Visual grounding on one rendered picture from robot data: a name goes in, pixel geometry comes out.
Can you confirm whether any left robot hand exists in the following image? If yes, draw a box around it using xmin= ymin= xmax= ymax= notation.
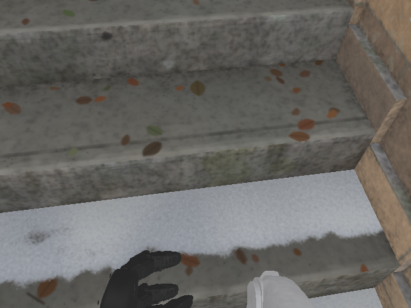
xmin=98 ymin=250 xmax=193 ymax=308

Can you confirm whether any robot right thigh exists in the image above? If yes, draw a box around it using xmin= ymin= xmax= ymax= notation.
xmin=247 ymin=275 xmax=315 ymax=308

